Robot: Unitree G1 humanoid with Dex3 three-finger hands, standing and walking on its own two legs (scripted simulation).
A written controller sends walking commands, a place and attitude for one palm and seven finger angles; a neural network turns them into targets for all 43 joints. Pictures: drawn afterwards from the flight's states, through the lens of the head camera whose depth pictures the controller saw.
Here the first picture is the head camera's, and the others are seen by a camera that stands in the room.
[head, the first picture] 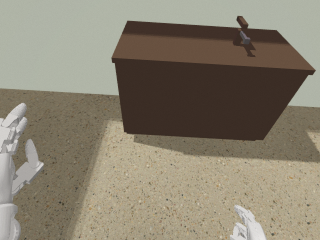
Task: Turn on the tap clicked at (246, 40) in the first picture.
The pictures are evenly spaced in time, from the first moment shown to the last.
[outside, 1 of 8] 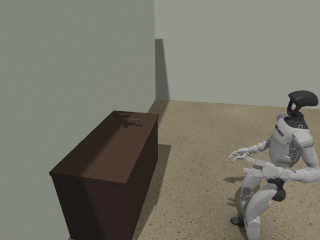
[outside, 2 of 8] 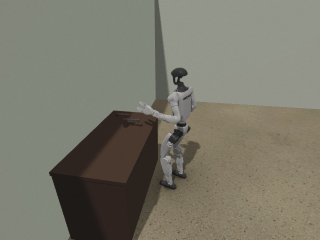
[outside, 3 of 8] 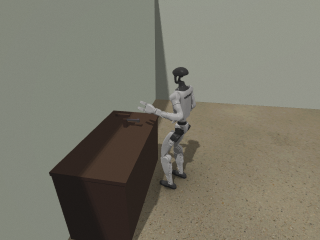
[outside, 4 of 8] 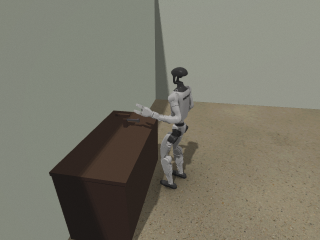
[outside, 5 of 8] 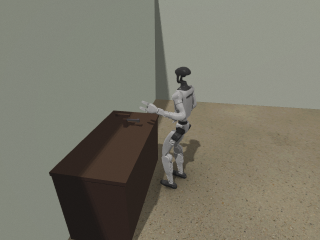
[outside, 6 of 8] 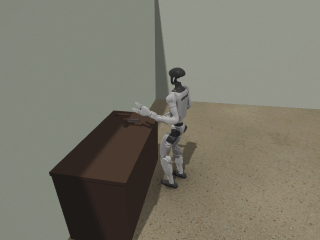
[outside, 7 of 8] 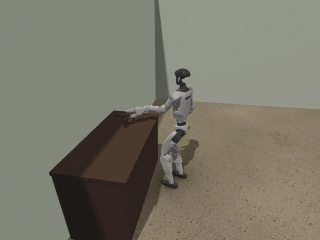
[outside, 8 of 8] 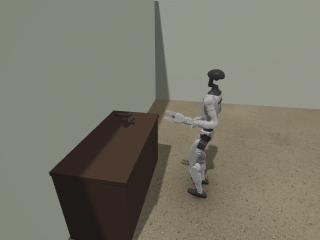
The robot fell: no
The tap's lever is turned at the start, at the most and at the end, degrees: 0 86 86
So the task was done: yes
